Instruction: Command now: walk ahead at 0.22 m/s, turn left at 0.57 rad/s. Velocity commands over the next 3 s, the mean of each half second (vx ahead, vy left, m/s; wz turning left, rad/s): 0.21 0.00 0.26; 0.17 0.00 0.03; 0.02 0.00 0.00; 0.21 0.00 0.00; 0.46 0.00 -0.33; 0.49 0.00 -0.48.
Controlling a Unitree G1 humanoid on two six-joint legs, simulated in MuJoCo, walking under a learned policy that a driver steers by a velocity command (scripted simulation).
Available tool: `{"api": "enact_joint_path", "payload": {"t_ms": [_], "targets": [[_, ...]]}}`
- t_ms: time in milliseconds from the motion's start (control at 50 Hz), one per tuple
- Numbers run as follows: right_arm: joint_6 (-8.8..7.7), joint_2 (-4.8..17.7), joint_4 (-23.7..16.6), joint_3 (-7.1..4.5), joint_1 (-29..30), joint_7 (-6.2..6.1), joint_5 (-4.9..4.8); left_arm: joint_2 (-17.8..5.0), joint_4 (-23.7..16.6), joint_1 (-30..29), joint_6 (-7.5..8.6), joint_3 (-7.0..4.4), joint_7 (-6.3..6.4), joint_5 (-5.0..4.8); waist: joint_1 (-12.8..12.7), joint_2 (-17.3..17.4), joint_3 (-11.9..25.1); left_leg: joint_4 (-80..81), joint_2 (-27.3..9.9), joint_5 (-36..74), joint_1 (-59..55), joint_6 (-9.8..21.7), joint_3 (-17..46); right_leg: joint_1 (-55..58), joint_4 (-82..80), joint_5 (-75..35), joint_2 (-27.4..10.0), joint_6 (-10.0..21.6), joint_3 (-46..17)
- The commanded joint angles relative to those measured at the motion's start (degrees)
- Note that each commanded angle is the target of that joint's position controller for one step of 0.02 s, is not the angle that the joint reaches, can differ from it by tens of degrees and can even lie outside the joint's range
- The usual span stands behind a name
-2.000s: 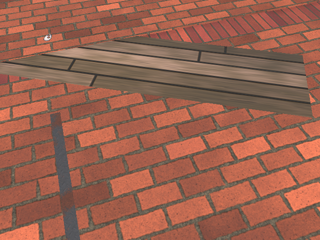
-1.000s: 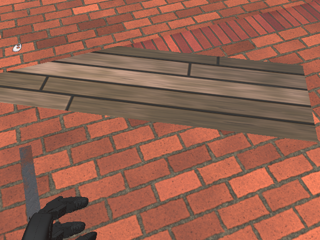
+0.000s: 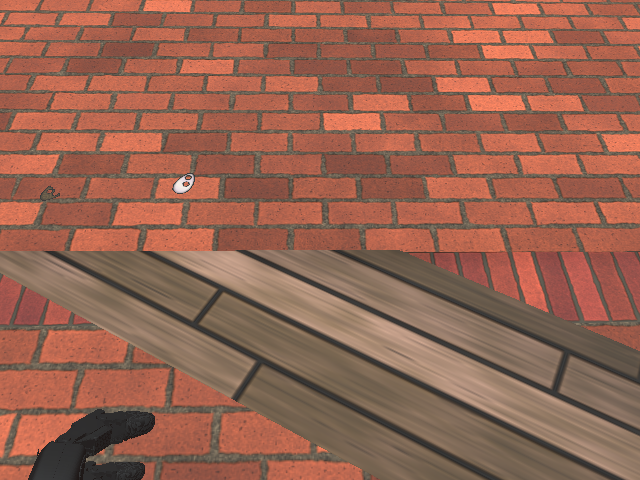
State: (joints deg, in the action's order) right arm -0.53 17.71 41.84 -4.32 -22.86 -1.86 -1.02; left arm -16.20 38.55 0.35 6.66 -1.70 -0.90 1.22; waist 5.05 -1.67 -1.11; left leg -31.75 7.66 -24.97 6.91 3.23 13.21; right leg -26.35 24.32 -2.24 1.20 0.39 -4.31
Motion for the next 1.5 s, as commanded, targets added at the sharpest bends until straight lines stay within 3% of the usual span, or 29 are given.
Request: {"api": "enact_joint_path", "payload": {"t_ms": [20,40,80,140,180,240,320,360,380,400,420,440,500,600,660,740,760,780,800,820,880,940,1020,1060,1080,1120,1160,1260,1500], "targets": [[-0.64,-0.43,-5.20,0.55,-7.85,0.00,0.87,-12.32,-1.54,13.48,-0.42,-3.62,1.09,1.67,-3.61,-12.44,22.34,-33.29,1.78,-19.95,23.49,-3.86,0.10,44.30,5.50,-41.46,-26.79,15.48,-24.50],[-0.53,6.16,-4.19,-0.22,-12.00,0.28,-0.12,-11.28,-0.91,14.15,-1.69,-4.05,0.66,-0.73,-3.71,-13.42,25.46,-41.67,-3.09,-16.60,28.27,-5.09,-1.17,43.27,2.69,-23.76,-29.88,18.33,-33.41],[1.31,9.83,-4.93,-1.57,-0.04,-0.55,-0.26,-5.18,-2.58,8.17,-3.13,-2.16,0.97,-0.67,-6.09,-3.03,12.50,-43.35,-6.29,-7.25,31.16,-7.51,-4.81,29.68,-1.68,-8.39,-20.97,13.46,-19.63],[3.13,5.22,-5.94,-0.75,1.77,-0.89,0.40,-5.56,-1.35,3.81,-3.86,-1.75,0.82,0.39,-3.32,-5.10,4.88,-34.63,-8.09,-3.08,22.10,-7.97,-7.74,12.43,-6.85,-7.31,-14.11,12.37,-8.59],[2.75,2.56,-5.92,0.14,1.39,-0.89,0.94,-5.69,-0.04,3.40,-3.69,-1.90,0.70,0.31,-2.85,-5.92,6.20,-26.23,-8.11,-1.77,17.56,-7.97,-9.54,11.40,-6.94,-14.31,-13.31,13.39,-4.86],[2.42,2.14,-6.37,0.78,3.90,-0.34,1.24,-6.96,1.42,3.45,-4.12,-2.33,0.72,-0.61,-3.94,-6.25,9.37,-15.43,-9.26,3.96,11.91,-7.24,-10.30,13.01,-6.44,-15.83,-14.59,14.23,-3.66],[2.21,3.34,-6.08,0.60,5.12,0.80,1.17,-9.83,2.84,4.73,-5.17,-2.88,0.13,-2.24,-4.10,-6.69,6.10,-2.63,-7.45,9.32,3.79,-3.88,-14.17,6.74,-11.40,27.23,-13.89,12.06,-6.61],[1.43,3.66,-5.77,0.46,4.53,0.95,1.53,-8.40,3.53,5.41,-5.18,-2.23,0.04,-2.50,-2.84,-5.72,3.50,2.72,-7.23,6.98,-0.94,-1.14,-14.16,2.42,-10.46,36.10,-12.37,8.84,-6.90],[1.00,4.50,-5.62,0.32,2.61,0.69,1.48,-6.20,3.43,5.06,-4.90,-1.46,-0.08,-2.29,-1.76,-3.23,3.19,6.46,-10.56,3.96,-4.27,1.11,-9.78,-0.79,-6.36,36.69,-10.56,6.31,-5.35],[0.74,8.72,-4.89,-0.73,-0.44,0.32,2.06,-2.40,1.92,3.25,-4.25,-0.47,-0.21,-1.86,-1.19,6.92,2.10,12.80,-18.78,-8.69,-6.88,5.75,3.05,-9.41,5.58,33.75,-4.22,2.15,2.63],[0.32,12.56,-4.13,-1.96,-2.50,0.74,1.77,-3.71,0.54,0.65,-3.14,-0.84,-0.13,-2.07,0.54,16.08,-1.46,22.80,-26.48,-17.75,-4.39,11.15,18.16,-15.22,17.44,30.91,0.91,0.56,7.42],[-0.90,10.79,-4.31,-1.42,-1.23,0.64,2.22,-7.68,0.33,0.18,-2.49,-2.34,-0.02,-2.56,0.06,14.40,-4.72,24.23,-27.91,-15.38,-3.17,12.66,20.80,-18.55,25.91,30.47,-2.19,0.95,2.66],[-2.88,6.26,-4.84,-0.23,2.37,0.58,0.74,-7.46,3.03,4.57,-1.73,-2.96,-0.71,-2.23,-2.77,10.58,-3.12,23.20,-23.62,-2.56,-8.04,8.98,10.98,-21.26,28.27,20.94,-5.18,1.37,1.39],[-2.24,6.77,-4.16,-0.53,2.80,0.50,1.32,-2.10,3.30,1.37,-1.90,-1.06,-1.75,-1.13,-2.32,9.00,-0.25,19.88,-17.38,30.10,-1.14,6.68,-5.27,-4.65,14.81,10.78,-2.68,-2.12,6.18],[-1.57,8.32,-2.50,-1.12,0.91,0.61,0.91,-3.49,2.69,0.58,-2.53,-1.08,-1.96,-1.63,-2.06,10.10,0.55,17.00,-18.78,33.19,0.48,6.66,-5.01,1.24,10.12,8.09,-1.54,-2.07,5.81],[-1.61,5.73,-1.41,-0.31,2.10,0.50,0.65,-6.99,5.21,7.42,-2.51,-2.34,-1.22,-0.52,-6.42,7.11,3.57,7.89,-15.86,30.74,2.09,2.11,-5.45,15.42,-0.83,-3.09,-2.01,1.43,4.06],[-1.94,3.49,-1.52,0.54,0.13,0.37,2.13,-10.67,5.27,10.89,-2.39,-2.94,-0.61,0.15,-6.72,1.44,8.90,-0.42,-12.36,21.74,5.60,-1.13,-8.30,25.17,1.15,-22.98,-9.82,3.74,-3.48],[-1.97,-0.56,-1.13,1.84,-6.62,0.01,2.70,-11.83,6.09,11.96,-3.13,-3.01,-0.19,0.48,-4.20,-10.59,15.33,-11.28,-8.59,1.44,13.98,-5.15,-10.54,35.63,2.76,-28.91,-19.16,12.27,-13.28],[-1.28,2.06,-0.94,1.41,-4.47,-0.53,1.95,-7.85,6.93,13.32,-3.69,-2.17,-0.35,-0.61,-6.67,-11.95,15.90,-18.86,-8.35,-12.22,16.85,-7.26,-8.29,32.83,-1.85,-20.02,-21.47,16.11,-20.03],[-0.37,5.55,-1.18,0.29,-2.20,-0.79,0.80,-6.91,7.18,11.45,-3.80,-1.66,-0.67,-1.05,-6.46,-8.57,11.71,-23.62,-9.47,-13.96,19.29,-7.65,-7.46,28.62,-4.08,-9.62,-20.24,15.09,-18.90],[1.90,5.15,-0.40,-0.37,0.98,-1.93,1.09,-5.83,6.43,3.24,-3.89,-1.05,-0.70,-0.35,-4.17,-5.29,5.09,-22.26,-12.46,-6.76,18.35,-8.02,-7.25,17.39,-8.16,3.68,-16.25,11.79,-12.91],[1.80,2.15,1.19,0.25,0.47,-2.11,1.18,-4.91,7.16,0.30,-4.42,-0.95,0.02,0.12,-3.05,-6.22,4.45,-13.10,-12.03,-1.08,9.76,-7.95,-9.41,10.75,-9.52,5.01,-12.40,10.96,-6.50],[1.35,0.99,3.10,0.49,1.20,-1.33,1.34,-4.47,8.70,-0.02,-5.23,-0.69,0.49,-0.79,-2.40,-4.38,4.72,2.40,-10.40,14.27,0.68,-6.69,-12.23,8.56,-7.96,13.13,-10.42,9.76,-4.12],[1.28,2.90,2.15,0.40,3.56,-1.15,2.49,-2.28,10.32,2.85,-5.26,0.14,0.27,-0.70,-3.43,-1.48,2.68,7.95,-13.43,20.67,-2.28,-4.86,-8.59,6.05,-7.30,23.92,-7.72,4.85,-3.55],[1.35,6.48,1.95,-0.36,5.08,-1.23,1.98,-2.99,10.54,4.25,-5.27,-0.20,0.09,-0.28,-6.09,2.71,0.20,6.65,-14.09,17.95,1.45,-3.41,-8.39,6.17,-6.90,26.40,-4.54,2.82,-1.13],[0.64,4.04,2.98,-0.16,6.40,-0.71,1.93,-3.74,11.18,3.25,-5.57,-0.34,0.42,-0.50,-5.36,5.43,-1.38,7.74,-12.01,9.92,7.57,-3.14,-9.59,10.98,-3.78,21.77,-2.89,1.67,1.18],[-0.28,2.66,3.77,0.19,7.11,-0.49,2.06,-3.27,12.23,3.88,-5.84,-0.26,0.84,-0.78,-5.60,6.73,-0.30,8.03,-11.95,16.21,6.31,-4.22,-9.63,12.48,-1.54,15.32,-2.77,2.26,1.81],[-0.90,2.66,6.04,0.29,6.26,-0.49,1.43,-3.24,14.82,4.84,-6.30,-0.35,1.08,-1.06,-5.32,4.29,2.34,6.52,-11.45,22.44,3.99,-4.04,-10.39,15.50,0.93,4.89,-2.72,2.25,2.65],[-0.37,1.69,11.02,0.83,7.21,-0.75,1.31,-3.91,19.85,5.65,-7.37,-0.68,2.19,-1.35,-5.46,1.77,1.30,7.47,-10.34,22.47,3.72,-3.68,-11.72,17.16,1.08,2.48,-2.86,1.51,2.67]]}}
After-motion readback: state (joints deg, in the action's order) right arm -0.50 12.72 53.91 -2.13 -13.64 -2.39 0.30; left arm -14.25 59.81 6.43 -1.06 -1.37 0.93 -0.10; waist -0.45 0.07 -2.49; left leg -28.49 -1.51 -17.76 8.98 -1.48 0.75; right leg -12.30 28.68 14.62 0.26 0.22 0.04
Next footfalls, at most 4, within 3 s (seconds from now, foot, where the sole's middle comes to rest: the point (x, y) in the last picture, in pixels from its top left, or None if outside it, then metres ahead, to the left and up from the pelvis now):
0.38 left None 0.11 0.12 -0.76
0.74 right None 0.32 -0.11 -0.76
1.06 left None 0.26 0.14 -0.76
2.28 right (325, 381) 0.68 -0.05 -0.76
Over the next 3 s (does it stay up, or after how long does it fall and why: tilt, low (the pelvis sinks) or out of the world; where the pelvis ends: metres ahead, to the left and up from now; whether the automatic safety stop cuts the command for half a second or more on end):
stays up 0.89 0.02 0.02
